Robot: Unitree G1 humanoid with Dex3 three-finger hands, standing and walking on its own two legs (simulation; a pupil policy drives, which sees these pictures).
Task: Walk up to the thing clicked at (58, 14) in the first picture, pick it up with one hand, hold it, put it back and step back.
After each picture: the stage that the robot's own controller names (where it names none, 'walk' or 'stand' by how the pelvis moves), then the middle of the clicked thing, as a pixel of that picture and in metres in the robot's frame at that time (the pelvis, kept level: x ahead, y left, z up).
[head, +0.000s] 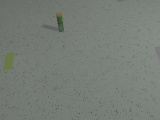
stand; (60, 22) +1.67 +0.36 -0.66
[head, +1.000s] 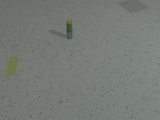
walk; (69, 29) +1.55 +0.19 -0.64
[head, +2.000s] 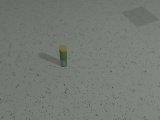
walk; (63, 56) +1.00 +0.19 -0.64
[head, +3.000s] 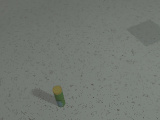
walk; (59, 97) +0.61 +0.23 -0.64
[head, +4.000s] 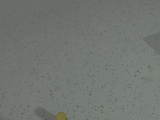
stand; out of the picture +0.38 +0.22 -0.63
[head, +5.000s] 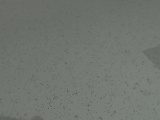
stand; out of the picture +0.34 +0.19 -0.66
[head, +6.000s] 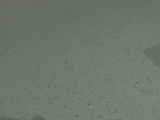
stand; out of the picture +0.35 +0.19 -0.66
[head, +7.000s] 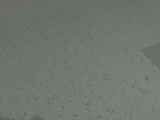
stand; out of the picture +0.34 +0.20 -0.66
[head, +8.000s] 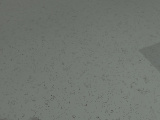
stand; out of the picture +0.34 +0.21 -0.66
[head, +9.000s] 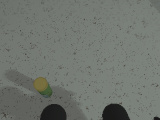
go down; (44, 88) +0.38 +0.21 -0.45
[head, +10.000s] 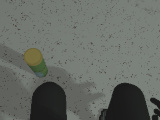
go down; (37, 65) +0.43 +0.23 -0.28
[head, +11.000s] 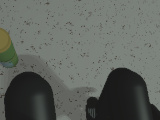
close in; (4, 51) +0.41 +0.26 -0.18
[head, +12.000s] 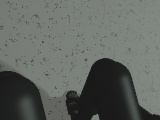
close; out of the picture +0.41 +0.28 -0.16
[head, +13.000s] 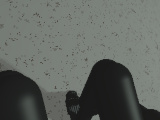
lift; out of the picture +0.39 +0.28 -0.16
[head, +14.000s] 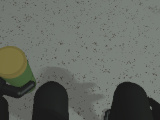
lift; (19, 75) +0.32 +0.23 -0.03
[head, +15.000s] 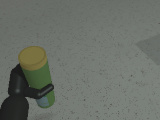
hold; (40, 81) +0.32 +0.16 +0.07
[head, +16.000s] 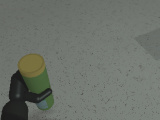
hold; (39, 86) +0.32 +0.18 +0.02
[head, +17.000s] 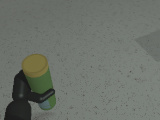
crouch; (42, 86) +0.32 +0.17 +0.02
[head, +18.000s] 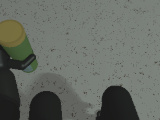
crouch; (21, 51) +0.43 +0.20 -0.06
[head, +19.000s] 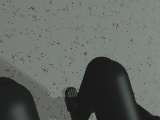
lower; out of the picture +0.43 +0.29 -0.17
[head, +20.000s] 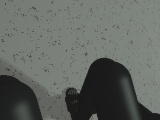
lower; out of the picture +0.43 +0.30 -0.16
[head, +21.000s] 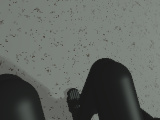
lower; out of the picture +0.42 +0.29 -0.16
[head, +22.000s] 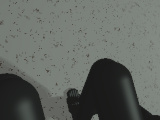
lower; out of the picture +0.41 +0.29 -0.16
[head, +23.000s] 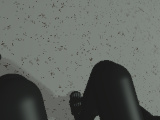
loosen; out of the picture +0.41 +0.25 -0.15
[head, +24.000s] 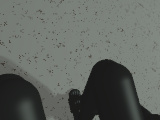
withdraw; out of the picture +0.41 +0.27 -0.17
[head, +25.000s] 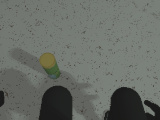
walk; (51, 67) +0.44 +0.20 -0.33
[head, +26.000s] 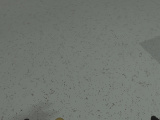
stand; out of the picture +0.36 +0.18 -0.59
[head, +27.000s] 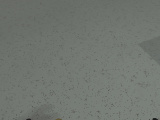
stand; out of the picture +0.36 +0.19 -0.60
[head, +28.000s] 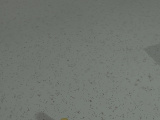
stand; out of the picture +0.37 +0.17 -0.64
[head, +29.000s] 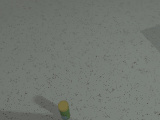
walk; (64, 111) +0.41 +0.15 -0.63
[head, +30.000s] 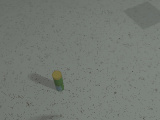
walk; (58, 81) +0.61 +0.22 -0.63
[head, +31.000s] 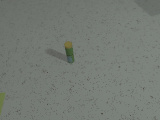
walk; (69, 53) +0.95 +0.21 -0.63
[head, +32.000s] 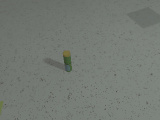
stand; (67, 61) +0.97 +0.20 -0.65
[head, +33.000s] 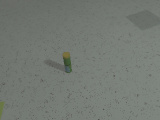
stand; (67, 62) +1.00 +0.21 -0.66
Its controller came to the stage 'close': yes
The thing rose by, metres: 0.68
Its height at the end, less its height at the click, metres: +0.00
